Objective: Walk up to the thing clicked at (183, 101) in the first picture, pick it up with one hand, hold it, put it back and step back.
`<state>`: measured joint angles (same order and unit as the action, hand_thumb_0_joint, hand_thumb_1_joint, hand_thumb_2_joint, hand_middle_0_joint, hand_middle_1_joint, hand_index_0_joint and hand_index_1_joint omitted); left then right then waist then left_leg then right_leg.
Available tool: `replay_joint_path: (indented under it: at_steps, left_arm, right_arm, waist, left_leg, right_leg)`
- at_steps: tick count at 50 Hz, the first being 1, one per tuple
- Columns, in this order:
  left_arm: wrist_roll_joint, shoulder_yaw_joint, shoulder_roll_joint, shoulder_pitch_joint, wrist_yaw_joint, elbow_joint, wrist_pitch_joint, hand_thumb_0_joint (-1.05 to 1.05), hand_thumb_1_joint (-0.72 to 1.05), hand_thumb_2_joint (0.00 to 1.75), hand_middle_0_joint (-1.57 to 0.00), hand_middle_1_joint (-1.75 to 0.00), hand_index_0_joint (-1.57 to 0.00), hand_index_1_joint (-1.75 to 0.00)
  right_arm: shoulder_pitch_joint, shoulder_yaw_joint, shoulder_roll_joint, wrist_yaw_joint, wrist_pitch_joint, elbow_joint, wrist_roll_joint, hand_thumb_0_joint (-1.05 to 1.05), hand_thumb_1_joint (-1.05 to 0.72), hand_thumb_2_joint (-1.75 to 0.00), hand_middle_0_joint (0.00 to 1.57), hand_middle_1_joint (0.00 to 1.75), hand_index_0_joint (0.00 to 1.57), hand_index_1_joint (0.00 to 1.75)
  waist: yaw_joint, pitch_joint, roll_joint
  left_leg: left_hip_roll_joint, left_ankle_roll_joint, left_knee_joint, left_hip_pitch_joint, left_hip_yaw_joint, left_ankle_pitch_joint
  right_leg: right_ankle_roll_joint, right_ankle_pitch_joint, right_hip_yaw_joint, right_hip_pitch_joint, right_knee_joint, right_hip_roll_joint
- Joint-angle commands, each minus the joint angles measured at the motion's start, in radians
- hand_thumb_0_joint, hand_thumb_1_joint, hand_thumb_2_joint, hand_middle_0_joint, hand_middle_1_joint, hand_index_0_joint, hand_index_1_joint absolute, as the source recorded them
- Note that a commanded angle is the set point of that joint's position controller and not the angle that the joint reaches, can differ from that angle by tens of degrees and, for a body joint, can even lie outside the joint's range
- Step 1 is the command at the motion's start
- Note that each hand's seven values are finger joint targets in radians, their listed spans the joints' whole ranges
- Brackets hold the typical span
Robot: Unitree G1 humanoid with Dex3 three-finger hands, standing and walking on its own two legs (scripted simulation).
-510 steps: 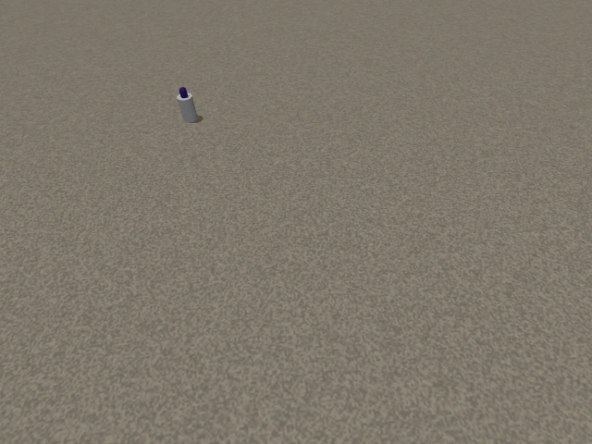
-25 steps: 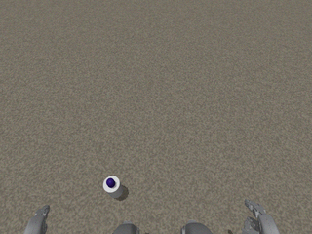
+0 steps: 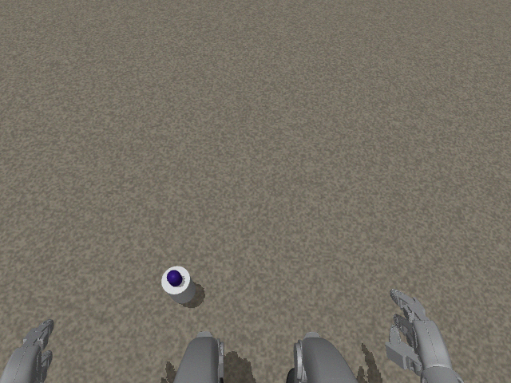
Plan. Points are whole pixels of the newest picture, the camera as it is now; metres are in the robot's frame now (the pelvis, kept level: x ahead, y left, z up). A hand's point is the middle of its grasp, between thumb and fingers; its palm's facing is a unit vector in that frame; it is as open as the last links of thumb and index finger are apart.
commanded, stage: go down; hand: left
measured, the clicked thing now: (178, 283) +0.40 +0.23 -0.57
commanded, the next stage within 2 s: approach in 1.92 s
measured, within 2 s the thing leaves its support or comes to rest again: neither
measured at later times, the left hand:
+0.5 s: hand (63, 321) +0.24 +0.37 -0.20, palm faces +0.22 -0.96 -0.20, open 17.5 cm
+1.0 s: hand (63, 303) +0.28 +0.40 -0.24, palm faces +0.21 -0.97 -0.14, open 17.6 cm
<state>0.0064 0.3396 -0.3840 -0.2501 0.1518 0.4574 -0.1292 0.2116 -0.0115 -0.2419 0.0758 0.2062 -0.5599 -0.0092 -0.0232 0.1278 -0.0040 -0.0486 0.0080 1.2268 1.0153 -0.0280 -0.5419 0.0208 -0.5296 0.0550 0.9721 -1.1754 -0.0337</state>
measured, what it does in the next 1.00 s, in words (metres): lowers itself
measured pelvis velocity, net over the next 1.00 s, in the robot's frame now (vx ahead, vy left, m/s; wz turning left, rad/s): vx -0.07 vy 0.00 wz -0.07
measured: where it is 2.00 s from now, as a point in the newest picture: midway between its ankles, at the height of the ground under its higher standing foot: outside the picture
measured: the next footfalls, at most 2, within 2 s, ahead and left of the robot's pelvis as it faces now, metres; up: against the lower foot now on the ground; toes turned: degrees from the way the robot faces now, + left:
none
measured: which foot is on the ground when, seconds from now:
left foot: down 0.00-1.00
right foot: down 0.00-1.00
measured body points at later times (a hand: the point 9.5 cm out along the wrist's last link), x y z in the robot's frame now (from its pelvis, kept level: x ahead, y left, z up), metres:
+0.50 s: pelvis -0.05 -0.01 -0.15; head +0.13 +0.03 +0.27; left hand +0.23 +0.42 -0.18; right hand +0.12 -0.27 -0.25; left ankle +0.02 +0.12 -0.64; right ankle +0.02 -0.14 -0.64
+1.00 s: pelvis -0.07 +0.00 -0.22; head +0.13 +0.05 +0.18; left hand +0.27 +0.45 -0.22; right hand +0.09 -0.28 -0.32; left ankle +0.02 +0.12 -0.64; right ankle +0.02 -0.14 -0.64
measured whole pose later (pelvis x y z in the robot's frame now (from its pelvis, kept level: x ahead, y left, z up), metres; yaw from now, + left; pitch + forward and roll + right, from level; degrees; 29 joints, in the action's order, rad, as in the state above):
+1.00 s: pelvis -0.07 +0.00 -0.22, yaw -4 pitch +33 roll -6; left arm 0.17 0.80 -0.78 0.39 0.63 0.97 0.32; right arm 0.11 0.07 -0.35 0.07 0.21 -0.68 -0.03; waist -0.04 0.14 -0.03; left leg -0.05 0.01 2.03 1.94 -0.10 -0.67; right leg 0.01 -0.66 0.07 1.88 -1.96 -0.03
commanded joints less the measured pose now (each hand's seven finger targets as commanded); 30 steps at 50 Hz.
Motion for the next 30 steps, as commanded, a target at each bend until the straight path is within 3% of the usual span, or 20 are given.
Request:
replay_joint_path:
  at_steps: [1,3,4,7,8,10,12,15,17,19,20,22,27,30]
  left_arm:
    - [0.029,0.162,-0.286,0.159,0.031,-0.048,0.149,0.00,-0.60,0.05,-0.08,-0.10,-0.09,-0.09]
    - [0.052,0.208,-0.331,0.201,0.061,0.001,0.227,0.00,-0.52,0.06,-0.07,-0.07,-0.07,-0.07]
    - [0.063,0.209,-0.334,0.221,0.083,0.042,0.263,0.00,-0.47,0.05,-0.06,-0.05,-0.06,-0.05]
    - [0.099,0.266,-0.396,0.272,0.152,0.063,0.354,0.00,-0.50,0.03,-0.06,-0.03,-0.06,-0.03]
    - [0.104,0.270,-0.415,0.306,0.175,0.067,0.371,0.00,-0.51,0.03,-0.06,-0.03,-0.06,-0.03]
    - [0.115,0.321,-0.497,0.351,0.209,0.062,0.394,0.00,-0.53,0.04,-0.05,-0.04,-0.06,-0.04]
    - [0.129,0.352,-0.515,0.359,0.233,0.144,0.403,0.00,-0.52,0.03,-0.05,-0.04,-0.05,-0.03]
    - [0.154,0.401,-0.528,0.362,0.270,0.218,0.416,0.00,-0.55,0.04,-0.04,-0.05,-0.05,-0.04]
    - [0.159,0.404,-0.542,0.391,0.298,0.246,0.423,0.00,-0.57,0.05,-0.04,-0.05,-0.05,-0.04]
    - [0.160,0.420,-0.574,0.431,0.324,0.276,0.437,0.00,-0.57,0.05,-0.03,-0.05,-0.04,-0.04]
    - [0.159,0.415,-0.583,0.481,0.335,0.267,0.446,0.00,-0.57,0.06,-0.03,-0.05,-0.04,-0.04]
    - [0.166,0.452,-0.630,0.540,0.353,0.262,0.472,0.00,-0.57,0.07,-0.03,-0.06,-0.04,-0.05]
    - [0.170,0.473,-0.689,0.664,0.389,0.311,0.510,0.00,-0.54,0.08,-0.02,-0.07,-0.04,-0.06]
    - [0.176,0.495,-0.737,0.691,0.411,0.335,0.516,0.00,-0.53,0.09,-0.03,-0.08,-0.04,-0.07]
  right_arm:
    - [-0.006,-0.072,-0.169,0.004,0.066,0.105,0.001,0.00,-0.93,-0.90,0.20,0.30,0.20,0.30]
    - [-0.011,-0.072,-0.179,0.001,0.076,0.096,0.000,0.00,-0.94,-0.91,0.20,0.30,0.20,0.30]
    - [-0.012,-0.070,-0.187,0.000,0.079,0.090,0.000,0.00,-0.94,-0.91,0.20,0.30,0.20,0.30]
    - [-0.007,-0.073,-0.213,0.001,0.077,0.077,-0.002,0.00,-0.91,-0.90,0.20,0.30,0.20,0.30]
    - [-0.006,-0.073,-0.221,0.003,0.074,0.074,0.000,0.00,-0.90,-0.90,0.20,0.30,0.20,0.30]
    - [-0.002,-0.072,-0.236,0.006,0.066,0.066,0.001,0.00,-0.90,-0.90,0.20,0.30,0.20,0.30]
    - [-0.011,-0.064,-0.248,0.006,0.063,0.065,0.001,0.00,-0.89,-0.90,0.20,0.30,0.20,0.30]
    - [-0.011,-0.053,-0.252,0.004,0.052,0.047,0.003,0.00,-0.89,-0.90,0.20,0.30,0.20,0.30]
    - [-0.002,-0.053,-0.266,0.003,0.046,0.028,0.000,0.00,-0.89,-0.90,0.20,0.30,0.20,0.30]
    - [-0.008,-0.048,-0.265,0.005,0.042,0.014,-0.004,0.00,-0.89,-0.90,0.20,0.30,0.20,0.30]
    - [-0.006,-0.047,-0.266,0.007,0.043,0.010,-0.005,0.00,-0.89,-0.90,0.20,0.30,0.20,0.30]
    - [-0.013,-0.040,-0.265,0.009,0.042,0.000,-0.008,0.00,-0.89,-0.90,0.20,0.30,0.20,0.30]
    - [-0.026,-0.033,-0.278,0.015,0.042,-0.009,-0.014,0.00,-0.88,-0.90,0.20,0.30,0.20,0.30]
    - [-0.023,-0.018,-0.276,0.016,0.042,-0.004,-0.019,0.00,-0.87,-0.90,0.20,0.30,0.20,0.30]
  waist:
    - [-0.016,0.229,0.077]
    - [-0.004,0.270,0.068]
    - [-0.007,0.282,0.067]
    - [0.026,0.371,0.126]
    - [0.016,0.395,0.135]
    - [0.034,0.463,0.155]
    - [0.038,0.462,0.140]
    - [0.062,0.542,0.128]
    - [0.060,0.577,0.147]
    - [0.054,0.565,0.130]
    - [0.042,0.557,0.135]
    - [0.042,0.562,0.127]
    - [0.019,0.495,0.140]
    - [0.025,0.523,0.140]
  left_leg:
    - [0.022,-0.021,-0.054,-0.050,-0.004,0.189]
    - [0.028,-0.027,0.014,0.030,-0.002,0.142]
    - [0.029,-0.028,0.043,0.067,-0.005,0.126]
    - [0.024,-0.017,0.087,0.086,-0.024,0.085]
    - [0.022,-0.015,0.101,0.090,-0.033,0.079]
    - [0.019,-0.011,0.128,0.094,-0.035,0.080]
    - [0.019,-0.012,0.159,0.141,-0.040,0.076]
    - [0.025,-0.016,0.212,0.156,-0.045,0.155]
    - [0.024,-0.016,0.249,0.145,-0.052,0.233]
    - [0.023,-0.020,0.287,0.182,-0.048,0.228]
    - [0.025,-0.022,0.305,0.212,-0.044,0.202]
    - [0.025,-0.027,0.337,0.249,-0.039,0.184]
    - [0.017,-0.027,0.358,0.368,-0.050,-0.060]
    - [0.021,-0.029,0.394,0.442,-0.034,-0.075]
  right_leg:
    - [-0.038,0.150,-0.017,0.035,0.009,0.030]
    - [-0.038,0.112,-0.025,0.098,-0.051,0.027]
    - [-0.038,0.099,-0.030,0.133,-0.081,0.025]
    - [-0.045,0.048,-0.044,0.214,-0.161,0.019]
    - [-0.046,0.038,-0.043,0.244,-0.178,0.019]
    - [-0.045,0.033,-0.054,0.253,-0.197,0.017]
    - [-0.044,0.035,-0.048,0.286,-0.230,0.021]
    - [-0.052,0.088,-0.027,0.316,-0.290,0.026]
    - [-0.058,0.140,-0.008,0.365,-0.342,0.028]
    - [-0.059,0.133,-0.006,0.397,-0.361,0.031]
    - [-0.059,0.118,-0.010,0.414,-0.368,0.030]
    - [-0.058,0.105,-0.014,0.430,-0.385,0.032]
    - [-0.052,-0.070,-0.023,0.535,-0.415,0.036]
    - [-0.048,-0.098,-0.037,0.507,-0.422,0.031]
